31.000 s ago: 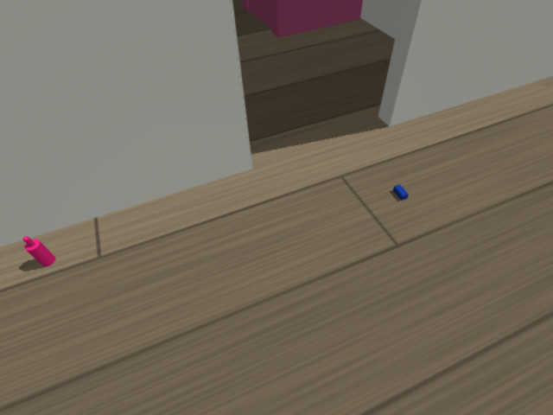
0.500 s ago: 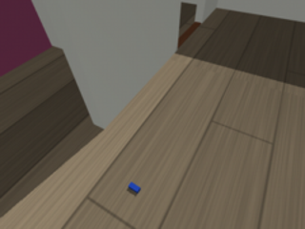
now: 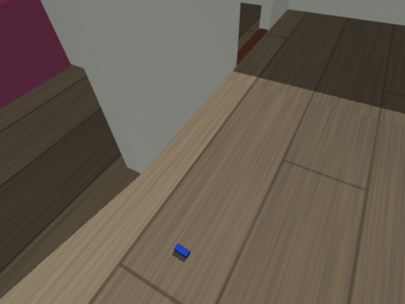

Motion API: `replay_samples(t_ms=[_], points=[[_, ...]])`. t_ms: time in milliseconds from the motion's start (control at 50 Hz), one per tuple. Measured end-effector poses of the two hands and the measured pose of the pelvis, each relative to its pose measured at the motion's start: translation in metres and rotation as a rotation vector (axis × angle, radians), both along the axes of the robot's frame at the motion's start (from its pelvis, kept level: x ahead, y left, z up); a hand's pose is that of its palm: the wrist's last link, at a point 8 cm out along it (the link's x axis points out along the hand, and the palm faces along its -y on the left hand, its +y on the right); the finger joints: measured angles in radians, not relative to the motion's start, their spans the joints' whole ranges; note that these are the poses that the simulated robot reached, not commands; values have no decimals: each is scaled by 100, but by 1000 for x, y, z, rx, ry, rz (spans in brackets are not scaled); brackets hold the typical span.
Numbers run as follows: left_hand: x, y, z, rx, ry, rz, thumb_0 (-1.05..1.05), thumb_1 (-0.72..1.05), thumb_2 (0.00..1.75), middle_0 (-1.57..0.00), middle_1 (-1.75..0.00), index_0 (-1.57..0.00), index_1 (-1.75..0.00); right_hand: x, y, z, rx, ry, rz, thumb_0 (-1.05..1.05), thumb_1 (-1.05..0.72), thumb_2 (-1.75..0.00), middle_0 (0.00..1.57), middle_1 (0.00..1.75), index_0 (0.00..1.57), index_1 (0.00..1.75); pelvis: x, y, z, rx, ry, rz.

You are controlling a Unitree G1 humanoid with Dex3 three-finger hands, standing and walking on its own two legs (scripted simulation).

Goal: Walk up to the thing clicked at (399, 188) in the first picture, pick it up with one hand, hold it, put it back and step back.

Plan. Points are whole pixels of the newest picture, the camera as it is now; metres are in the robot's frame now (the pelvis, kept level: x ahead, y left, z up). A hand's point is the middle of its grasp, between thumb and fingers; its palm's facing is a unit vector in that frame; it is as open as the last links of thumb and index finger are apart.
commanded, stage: walk up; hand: left
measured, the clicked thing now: (182, 250) +0.51 +0.18 -0.77
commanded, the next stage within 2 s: none
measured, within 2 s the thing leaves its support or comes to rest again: neither
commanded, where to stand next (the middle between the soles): +0.10 -0.05 m, yaw -4 degrees
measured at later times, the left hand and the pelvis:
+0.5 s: hand out of the picture +0.12 +0.27 -0.17, palm faces -0.04 -0.92 -0.40, open 7.3 cm; pelvis +0.08 +0.01 -0.02, yaw +0 degrees
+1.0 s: hand out of the picture +0.07 +0.23 -0.16, palm faces -0.10 -0.88 -0.46, open 7.3 cm; pelvis -0.01 -0.04 -0.04, yaw -5 degrees
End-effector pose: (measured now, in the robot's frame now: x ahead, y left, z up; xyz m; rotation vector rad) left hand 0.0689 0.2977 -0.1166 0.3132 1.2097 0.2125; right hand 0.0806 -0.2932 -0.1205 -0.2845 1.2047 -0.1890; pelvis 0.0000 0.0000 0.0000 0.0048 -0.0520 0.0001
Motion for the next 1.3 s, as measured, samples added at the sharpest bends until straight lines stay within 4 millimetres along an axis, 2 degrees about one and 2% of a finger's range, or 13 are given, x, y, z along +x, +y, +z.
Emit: replay_samples(t_ms=[200,260,380,500,560,620,740,840,920,1020,1160,1220,1300], points=[[1,0,-2,58,34,-5,0,91,90,-20,-30,-21,-30,-13,-34,-16,-5,63,-38,0,-90,-90,20,30,20,30,34,-18,-13,-11,-4,0],[-1,-5,2,63,36,8,0,91,90,-20,-30,-21,-30,-1,-39,-15,-15,91,-25,0,-90,-90,20,30,20,30,47,-21,-11,-9,0,-2],[4,-1,12,74,98,18,0,91,90,-21,-30,-21,-30,45,-36,-9,-25,40,-3,0,-90,-90,20,30,20,30,66,-12,-5,5,-2,-16],[49,19,-16,54,101,4,0,90,90,-21,-30,-21,-30,80,-16,-17,-72,5,9,0,-90,-90,20,30,20,30,78,6,-24,2,6,-2],[82,25,-35,39,47,7,0,91,90,-20,-30,-21,-30,85,-5,-20,-91,5,21,0,-90,-90,20,30,20,30,77,8,-33,36,-3,13],[106,18,-38,24,-2,-23,0,91,90,-20,-30,-21,-30,85,0,-15,-89,-8,17,0,-90,-90,20,30,20,30,71,6,-32,23,-2,3],[116,1,-32,5,-31,-94,0,91,90,-20,-30,-21,-30,84,-14,-6,-115,-111,1,0,-90,-90,20,30,20,30,53,-1,-31,12,17,-43],[94,-11,-28,43,-50,-116,0,91,90,-20,-30,-21,-30,68,-44,-15,-123,-159,5,0,-90,-90,20,30,20,30,27,-18,-43,19,17,-82],[50,-23,-21,87,-34,-111,0,91,90,-20,-30,-21,-30,44,-67,-33,-97,-152,-21,0,-90,-90,20,30,20,30,3,-33,-50,-19,-8,-65],[-6,-25,5,136,41,-81,0,91,90,-21,-30,-21,-30,4,-72,-34,-43,-82,-54,0,-90,-90,20,30,20,30,-13,-37,-32,49,19,-83],[-42,-4,35,181,-65,-19,0,90,90,-21,-30,-21,-30,-56,-63,-37,2,67,7,0,-90,-90,20,30,20,30,-21,-33,-22,29,22,-1],[-58,9,39,174,-95,14,0,90,90,-21,-30,-21,-30,-58,-54,-30,-5,88,46,0,-90,-90,20,30,20,30,-20,-25,-19,30,7,21],[-82,32,28,143,-47,33,0,90,90,-21,-30,-21,-30,-37,-37,-15,-22,17,91,1,-90,-90,20,30,20,30,-21,-7,-19,14,-11,35]])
